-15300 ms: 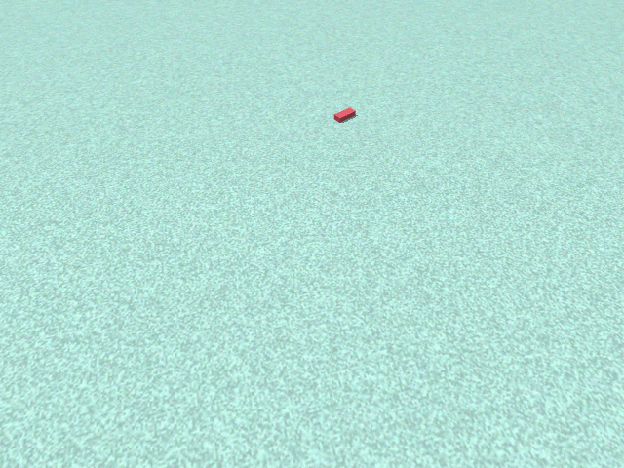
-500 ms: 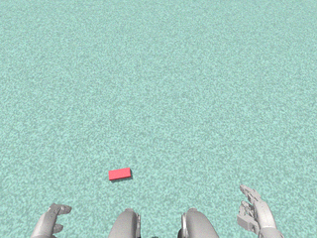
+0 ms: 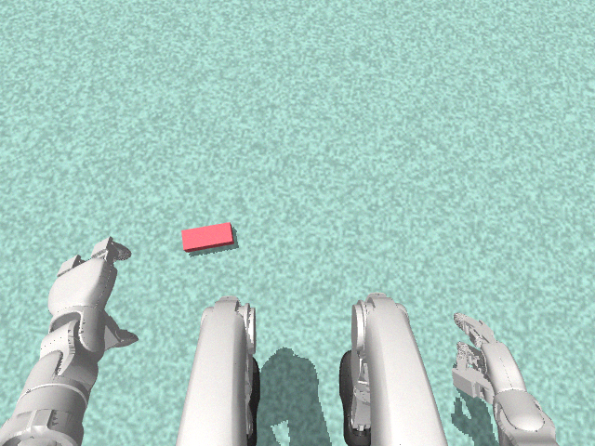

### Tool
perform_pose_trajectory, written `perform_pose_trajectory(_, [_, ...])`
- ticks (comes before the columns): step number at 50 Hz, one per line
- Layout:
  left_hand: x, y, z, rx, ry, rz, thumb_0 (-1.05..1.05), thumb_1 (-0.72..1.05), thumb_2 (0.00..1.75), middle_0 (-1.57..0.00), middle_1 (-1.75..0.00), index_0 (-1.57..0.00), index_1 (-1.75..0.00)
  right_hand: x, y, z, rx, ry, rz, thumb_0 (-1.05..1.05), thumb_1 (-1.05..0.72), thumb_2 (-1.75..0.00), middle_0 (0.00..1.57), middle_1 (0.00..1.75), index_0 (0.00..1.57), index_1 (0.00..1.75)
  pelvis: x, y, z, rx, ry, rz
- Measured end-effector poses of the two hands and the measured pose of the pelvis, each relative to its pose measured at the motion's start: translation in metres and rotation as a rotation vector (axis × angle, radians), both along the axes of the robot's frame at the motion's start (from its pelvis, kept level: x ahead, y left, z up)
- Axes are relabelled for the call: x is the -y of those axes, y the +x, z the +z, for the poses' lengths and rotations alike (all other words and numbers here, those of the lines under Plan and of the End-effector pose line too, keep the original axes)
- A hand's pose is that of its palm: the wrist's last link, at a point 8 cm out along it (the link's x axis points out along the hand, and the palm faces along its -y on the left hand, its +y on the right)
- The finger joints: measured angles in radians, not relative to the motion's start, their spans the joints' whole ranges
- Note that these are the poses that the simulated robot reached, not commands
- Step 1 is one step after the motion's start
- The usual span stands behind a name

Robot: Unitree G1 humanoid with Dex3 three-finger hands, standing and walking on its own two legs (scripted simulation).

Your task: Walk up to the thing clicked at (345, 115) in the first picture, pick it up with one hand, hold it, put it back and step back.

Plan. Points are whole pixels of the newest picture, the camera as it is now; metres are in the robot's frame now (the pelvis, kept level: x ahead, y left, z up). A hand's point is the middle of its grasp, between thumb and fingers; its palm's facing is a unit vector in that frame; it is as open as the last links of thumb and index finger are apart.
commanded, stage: rise first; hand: left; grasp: from above
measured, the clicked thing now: (208, 237) +0.49 +0.22 -0.47
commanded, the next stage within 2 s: none
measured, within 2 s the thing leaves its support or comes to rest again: neither
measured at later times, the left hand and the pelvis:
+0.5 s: hand (149, 262) +0.38 +0.28 -0.27, palm faces -0.46 -0.04 -0.89, open 13.7 cm; pelvis -0.03 +0.01 -0.11, yaw -3 degrees
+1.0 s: hand (169, 251) +0.42 +0.27 -0.32, palm faces -0.46 -0.05 -0.89, open 13.3 cm; pelvis -0.02 +0.01 -0.15, yaw -4 degrees
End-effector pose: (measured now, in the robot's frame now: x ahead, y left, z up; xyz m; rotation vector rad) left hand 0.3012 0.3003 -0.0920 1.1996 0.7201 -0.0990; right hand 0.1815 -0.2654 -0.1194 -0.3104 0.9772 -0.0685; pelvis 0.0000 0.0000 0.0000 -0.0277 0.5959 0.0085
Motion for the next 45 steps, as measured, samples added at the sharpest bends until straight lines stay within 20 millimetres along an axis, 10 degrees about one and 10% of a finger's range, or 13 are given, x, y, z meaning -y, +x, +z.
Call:
perform_pose_trajectory(8, [0.006,0.038,-0.049,0.029,0.088,-0.141,0.0,-0.48,0.97,-0.16,-0.96,-0.15,-0.98,0.004,-0.071,-0.068,-0.158,-0.003,-0.048,0.01,-0.91,-0.9,0.21,0.3,0.2,0.3,0.003,-0.024,-0.057,0.009,-0.009,-0.008])
perform_pose_trajectory(18, [0.013,0.071,-0.092,0.064,0.155,-0.307,0.0,-0.47,0.99,-0.17,-0.92,-0.16,-0.94,0.01,-0.132,-0.089,-0.3,-0.072,-0.112,0.01,-0.9,-0.9,0.21,0.3,0.2,0.3,-0.004,-0.032,-0.095,0.021,-0.039,-0.011])
perform_pose_trajectory(45, [0.031,0.118,-0.167,0.065,0.209,-0.352,0.0,-0.38,0.9,-0.22,-0.86,-0.22,-0.87,0.0,-0.143,-0.132,-0.4,-0.054,-0.066,0.0,-0.9,-0.9,0.21,0.3,0.2,0.3,-0.007,-0.021,-0.141,-0.015,-0.058,-0.024])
